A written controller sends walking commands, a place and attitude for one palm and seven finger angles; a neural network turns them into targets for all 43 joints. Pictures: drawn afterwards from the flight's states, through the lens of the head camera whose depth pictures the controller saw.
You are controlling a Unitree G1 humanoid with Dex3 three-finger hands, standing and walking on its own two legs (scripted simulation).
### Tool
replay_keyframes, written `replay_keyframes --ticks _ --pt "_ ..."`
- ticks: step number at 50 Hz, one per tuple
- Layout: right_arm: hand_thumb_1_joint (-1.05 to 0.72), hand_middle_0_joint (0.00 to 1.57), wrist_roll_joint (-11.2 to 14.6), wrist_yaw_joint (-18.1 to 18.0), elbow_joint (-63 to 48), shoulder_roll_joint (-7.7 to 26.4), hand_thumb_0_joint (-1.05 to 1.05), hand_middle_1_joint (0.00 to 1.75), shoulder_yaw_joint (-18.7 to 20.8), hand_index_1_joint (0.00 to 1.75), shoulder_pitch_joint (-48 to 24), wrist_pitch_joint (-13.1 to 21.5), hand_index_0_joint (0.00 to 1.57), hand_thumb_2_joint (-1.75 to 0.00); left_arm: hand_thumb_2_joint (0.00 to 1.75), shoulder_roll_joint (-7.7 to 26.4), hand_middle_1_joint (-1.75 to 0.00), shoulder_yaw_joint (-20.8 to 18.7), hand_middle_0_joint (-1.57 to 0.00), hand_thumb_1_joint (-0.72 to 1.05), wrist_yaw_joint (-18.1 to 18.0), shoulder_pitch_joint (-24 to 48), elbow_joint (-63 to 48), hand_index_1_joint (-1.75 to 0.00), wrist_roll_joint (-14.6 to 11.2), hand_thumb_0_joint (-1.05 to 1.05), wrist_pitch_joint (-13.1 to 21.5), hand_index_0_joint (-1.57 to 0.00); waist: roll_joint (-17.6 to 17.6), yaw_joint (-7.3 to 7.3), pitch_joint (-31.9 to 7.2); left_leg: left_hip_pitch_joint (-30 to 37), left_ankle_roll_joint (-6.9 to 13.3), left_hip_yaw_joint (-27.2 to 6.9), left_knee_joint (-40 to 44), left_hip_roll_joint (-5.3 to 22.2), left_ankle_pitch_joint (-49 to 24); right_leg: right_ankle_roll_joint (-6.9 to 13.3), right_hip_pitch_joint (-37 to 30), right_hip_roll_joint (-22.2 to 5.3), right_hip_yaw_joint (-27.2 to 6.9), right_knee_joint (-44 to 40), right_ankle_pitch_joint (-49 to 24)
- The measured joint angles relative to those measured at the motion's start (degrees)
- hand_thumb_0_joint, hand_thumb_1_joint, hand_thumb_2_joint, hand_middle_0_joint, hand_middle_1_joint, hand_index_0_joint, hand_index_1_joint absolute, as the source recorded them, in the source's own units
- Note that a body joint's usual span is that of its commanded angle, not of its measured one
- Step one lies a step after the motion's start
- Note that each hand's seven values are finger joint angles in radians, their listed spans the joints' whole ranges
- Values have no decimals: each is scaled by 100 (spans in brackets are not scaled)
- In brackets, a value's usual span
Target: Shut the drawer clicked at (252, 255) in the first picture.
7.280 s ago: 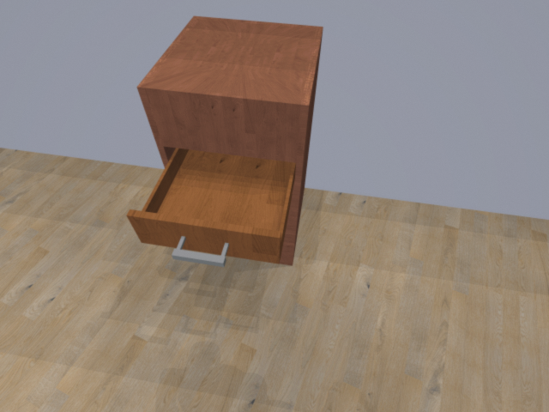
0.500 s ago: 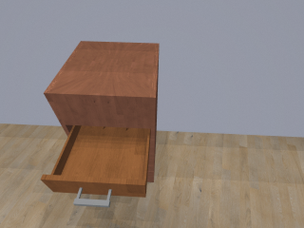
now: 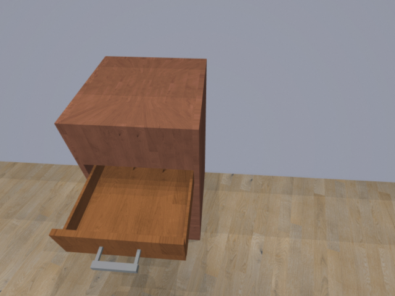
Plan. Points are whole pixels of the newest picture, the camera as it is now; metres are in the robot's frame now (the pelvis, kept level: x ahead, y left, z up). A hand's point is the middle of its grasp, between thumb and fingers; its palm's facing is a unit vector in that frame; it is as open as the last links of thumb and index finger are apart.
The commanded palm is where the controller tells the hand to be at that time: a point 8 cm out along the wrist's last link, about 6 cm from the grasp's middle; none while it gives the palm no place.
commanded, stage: look again from close up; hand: left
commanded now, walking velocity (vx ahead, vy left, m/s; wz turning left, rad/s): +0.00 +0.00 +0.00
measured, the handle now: (117, 259) +0.27 +0.26 -0.25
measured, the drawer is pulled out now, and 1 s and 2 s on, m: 0.26 0.26 0.26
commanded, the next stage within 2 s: shuffle to correct the standing spot in 0.56 s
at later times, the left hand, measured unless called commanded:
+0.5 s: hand out of the picture +0.02 +0.21 -0.17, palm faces +0.01 -0.98 -0.21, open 7.3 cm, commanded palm none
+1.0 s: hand out of the picture -0.03 +0.23 -0.18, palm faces +0.02 -0.98 -0.22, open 7.3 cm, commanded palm none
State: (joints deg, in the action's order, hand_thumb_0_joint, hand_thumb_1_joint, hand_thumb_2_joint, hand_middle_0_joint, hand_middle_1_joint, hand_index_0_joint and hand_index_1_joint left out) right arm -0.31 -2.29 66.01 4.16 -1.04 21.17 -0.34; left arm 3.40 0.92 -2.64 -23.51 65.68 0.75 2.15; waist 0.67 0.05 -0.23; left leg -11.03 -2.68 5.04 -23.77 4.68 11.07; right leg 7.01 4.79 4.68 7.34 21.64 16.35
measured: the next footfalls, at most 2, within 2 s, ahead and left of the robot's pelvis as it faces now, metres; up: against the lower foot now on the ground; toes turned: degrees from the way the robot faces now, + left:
none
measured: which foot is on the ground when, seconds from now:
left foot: down 0.00-1.00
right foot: down 0.00-1.00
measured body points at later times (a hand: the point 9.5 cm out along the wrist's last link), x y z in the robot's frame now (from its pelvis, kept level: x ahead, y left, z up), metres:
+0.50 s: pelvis -0.01 +0.04 +0.00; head -0.02 +0.04 +0.45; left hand +0.02 +0.26 -0.16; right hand -0.03 -0.17 -0.16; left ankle -0.01 +0.12 -0.74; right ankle -0.04 -0.03 -0.74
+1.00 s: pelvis -0.03 +0.06 -0.01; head -0.02 +0.06 +0.44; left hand -0.03 +0.28 -0.16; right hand -0.01 -0.17 -0.16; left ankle -0.01 +0.12 -0.74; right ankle -0.04 -0.03 -0.74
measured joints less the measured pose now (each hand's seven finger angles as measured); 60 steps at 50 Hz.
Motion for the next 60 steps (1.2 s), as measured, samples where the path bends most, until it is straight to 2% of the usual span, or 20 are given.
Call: replay_keyframes --ticks 2,4,5,6,7,10,14,16,21,36,45,52,60 --pt "-91 19 3 -9 -10 18 0 30 7 29 -28 -2 20 -90 90 7 -30 -7 -20 91 -7 4 -8 -30 0 0 5 -20 -5 6 -9 10 -1 -7 -12 5 19 4 -18 7 4 -3 14" --pt "-91 19 1 19 -125 77 1 30 52 29 -129 -35 20 -90 90 -18 -30 -11 -20 91 -76 40 -59 -30 55 0 75 -20 38 24 23 -341 70 -118 -712 7 523 -120 71 41 -3 -17 -41" --pt "-92 19 -17 -1 -209 134 1 30 89 29 -184 -70 20 -90 90 -35 -30 -23 -20 91 -96 54 -115 -30 66 0 96 -20 73 -16 74 -522 139 -197 -1117 -31 695 -199 102 59 3 -35 -93" --pt "-92 19 -4 -12 -301 193 2 30 135 29 -206 -74 20 -90 90 -37 -30 -38 -20 91 -102 65 -175 -30 67 0 96 -20 87 -49 113 -638 201 -219 -1374 -88 766 -205 141 64 -4 -28 -131" --pt "-93 19 16 -12 -400 247 2 30 169 29 -203 -51 20 -90 90 -17 -30 -47 -20 91 -97 73 -237 -30 65 0 82 -20 76 -62 132 -683 259 -197 -1477 -158 760 -131 190 54 -36 20 -122" --pt "-93 19 23 3 -574 386 2 30 215 29 -164 -7 20 -90 90 94 -30 -65 -20 91 -66 94 -372 -30 81 0 35 -20 109 -86 68 -573 348 -166 -1313 -305 763 18 333 77 -94 291 30" --pt "-93 19 -6 7 -569 378 2 30 178 29 -130 -1 20 -90 90 343 -30 -106 -20 91 -57 241 -472 -30 73 0 -52 -20 64 -148 -67 -315 426 -215 -927 -379 773 -42 421 100 -33 604 221" --pt "-92 19 -25 13 -539 321 1 30 109 29 -109 20 20 -90 90 457 -30 -115 -20 91 -52 361 -521 -30 53 0 -90 -20 -43 -112 -107 -270 447 -181 -876 -440 701 -74 395 35 -60 603 215" --pt "-93 19 -56 30 -482 294 1 30 -7 29 -72 28 20 -90 90 564 -30 -90 -20 92 -35 550 -695 -30 31 0 -102 -20 -59 -49 -134 -202 532 -143 -651 -545 540 -172 369 -65 -91 479 119" --pt "-91 19 -24 76 -240 292 1 30 -81 29 -168 102 20 -90 90 454 -30 13 -20 92 15 320 -527 -30 10 0 -156 -20 -144 1 26 -11 716 -32 -203 -767 332 -363 341 -277 -202 371 50" --pt "-92 20 -8 33 -489 436 1 30 48 29 -453 -4 20 -90 90 411 -30 -43 -20 91 -33 317 -665 -30 16 0 -278 -20 -154 92 204 -163 808 50 -278 -870 261 -432 633 -406 -258 744 122" --pt "-91 19 -41 90 -772 601 1 30 153 29 -761 -109 20 -90 90 572 -30 -140 -20 91 -29 452 -844 -30 67 0 -324 -20 -68 113 253 -456 816 105 -540 -834 222 -405 959 -404 -279 1057 94" --pt "-92 19 -97 165 -666 558 1 30 121 29 -608 -81 20 -90 90 698 -30 -93 -20 91 39 381 -736 -30 97 0 -286 -20 -75 20 -70 -565 647 -2 -523 -760 417 -333 908 -308 -199 689 -83"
